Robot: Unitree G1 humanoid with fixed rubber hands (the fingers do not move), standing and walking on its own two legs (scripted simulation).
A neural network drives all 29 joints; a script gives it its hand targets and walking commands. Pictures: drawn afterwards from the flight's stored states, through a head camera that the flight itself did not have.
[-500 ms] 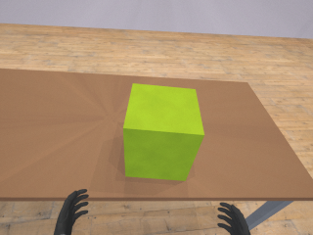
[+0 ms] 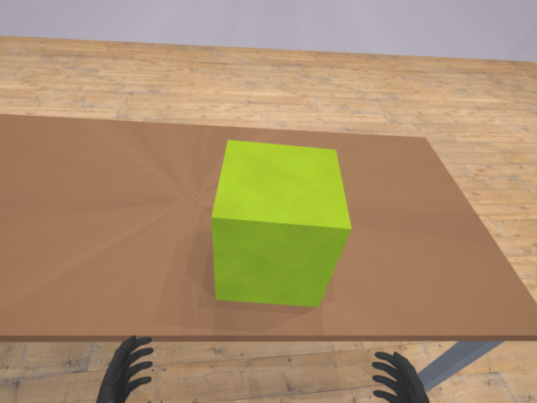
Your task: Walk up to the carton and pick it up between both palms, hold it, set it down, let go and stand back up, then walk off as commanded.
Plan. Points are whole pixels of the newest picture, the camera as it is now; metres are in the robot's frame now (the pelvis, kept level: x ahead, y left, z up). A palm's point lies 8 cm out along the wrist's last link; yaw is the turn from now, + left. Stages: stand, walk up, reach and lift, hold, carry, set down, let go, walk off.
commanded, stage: set down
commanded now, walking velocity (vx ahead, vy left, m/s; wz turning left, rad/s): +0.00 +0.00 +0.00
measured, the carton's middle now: (274, 226) +0.45 +0.00 -0.01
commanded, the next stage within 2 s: let go in 0.84 s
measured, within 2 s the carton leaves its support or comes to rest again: neither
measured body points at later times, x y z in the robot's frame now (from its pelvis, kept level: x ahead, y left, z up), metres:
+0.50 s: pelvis +0.00 +0.00 +0.00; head +0.00 +0.03 +0.45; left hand +0.17 +0.23 -0.09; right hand +0.16 -0.22 -0.08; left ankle +0.00 +0.10 -0.74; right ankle -0.01 -0.10 -0.74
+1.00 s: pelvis +0.00 +0.00 +0.00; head +0.00 +0.03 +0.45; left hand +0.16 +0.23 -0.10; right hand +0.15 -0.23 -0.09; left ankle +0.00 +0.10 -0.74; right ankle -0.01 -0.10 -0.74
